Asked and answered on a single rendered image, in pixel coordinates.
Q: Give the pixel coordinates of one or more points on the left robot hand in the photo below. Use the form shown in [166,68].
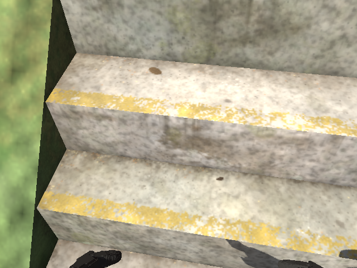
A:
[100,259]

